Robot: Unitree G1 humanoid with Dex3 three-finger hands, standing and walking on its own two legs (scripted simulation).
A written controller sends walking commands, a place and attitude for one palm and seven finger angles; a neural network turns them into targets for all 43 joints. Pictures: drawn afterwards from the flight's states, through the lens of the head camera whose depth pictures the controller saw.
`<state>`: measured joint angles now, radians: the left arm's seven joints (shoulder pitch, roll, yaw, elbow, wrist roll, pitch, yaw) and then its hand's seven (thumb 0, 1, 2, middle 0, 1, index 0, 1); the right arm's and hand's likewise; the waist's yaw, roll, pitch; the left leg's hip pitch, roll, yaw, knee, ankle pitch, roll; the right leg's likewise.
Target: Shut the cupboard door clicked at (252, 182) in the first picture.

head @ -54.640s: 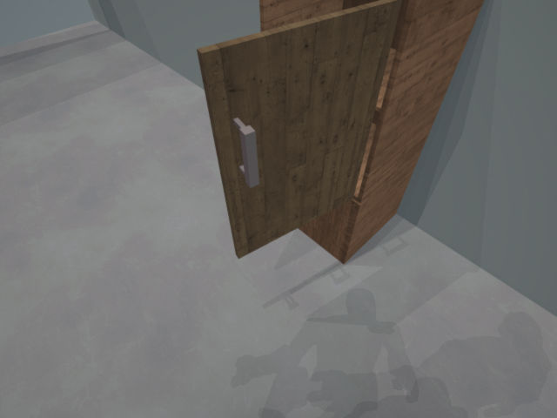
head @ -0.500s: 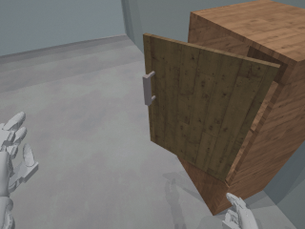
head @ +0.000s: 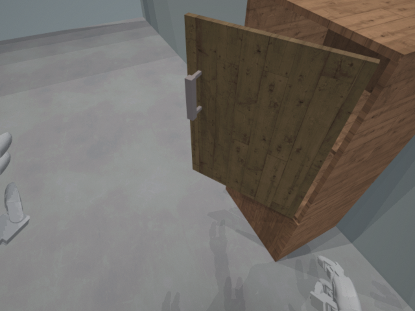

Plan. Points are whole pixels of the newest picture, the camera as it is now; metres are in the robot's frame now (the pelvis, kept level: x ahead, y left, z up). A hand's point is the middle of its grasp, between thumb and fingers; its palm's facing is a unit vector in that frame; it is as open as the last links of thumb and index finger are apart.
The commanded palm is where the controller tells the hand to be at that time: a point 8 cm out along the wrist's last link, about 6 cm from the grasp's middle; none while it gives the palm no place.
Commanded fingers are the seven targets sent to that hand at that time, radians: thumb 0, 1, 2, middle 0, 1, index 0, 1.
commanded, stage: step back with the hand held close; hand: left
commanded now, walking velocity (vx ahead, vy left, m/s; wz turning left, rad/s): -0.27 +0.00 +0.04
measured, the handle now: (195, 95) +0.66 +0.08 +0.05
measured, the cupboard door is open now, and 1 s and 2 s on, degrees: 31 31 31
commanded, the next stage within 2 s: stop stepping back and stand still in 1.18 s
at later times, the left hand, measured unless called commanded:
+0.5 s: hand out of the picture +0.15 +0.27 +0.17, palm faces +0.47 -0.75 -0.46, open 7.4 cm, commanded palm +0.08 +0.31 +0.18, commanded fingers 0.00 0.90 0.90 -0.20 -0.30 -0.20 -0.30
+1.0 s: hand out of the picture +0.08 +0.30 +0.18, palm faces +0.51 -0.74 -0.44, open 7.4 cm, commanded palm +0.01 +0.32 +0.18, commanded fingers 0.00 0.90 0.90 -0.20 -0.30 -0.20 -0.30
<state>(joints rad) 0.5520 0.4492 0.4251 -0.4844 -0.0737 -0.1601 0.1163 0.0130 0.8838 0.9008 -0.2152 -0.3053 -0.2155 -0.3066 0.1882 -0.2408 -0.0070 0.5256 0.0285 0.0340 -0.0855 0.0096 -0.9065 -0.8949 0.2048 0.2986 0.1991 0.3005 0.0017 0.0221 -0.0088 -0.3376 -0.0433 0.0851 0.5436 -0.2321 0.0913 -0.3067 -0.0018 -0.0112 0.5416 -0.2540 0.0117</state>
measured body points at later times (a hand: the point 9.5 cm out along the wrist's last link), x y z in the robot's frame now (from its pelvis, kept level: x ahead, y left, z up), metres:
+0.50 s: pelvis -0.05 +0.00 -0.02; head -0.04 +0.02 +0.43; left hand +0.12 +0.31 +0.19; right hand +0.11 -0.24 -0.09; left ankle +0.04 +0.06 -0.73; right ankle +0.00 -0.13 -0.73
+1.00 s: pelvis -0.10 +0.01 -0.01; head -0.10 +0.06 +0.44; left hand +0.05 +0.34 +0.20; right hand +0.07 -0.22 -0.08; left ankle +0.04 +0.06 -0.73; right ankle -0.10 -0.15 -0.69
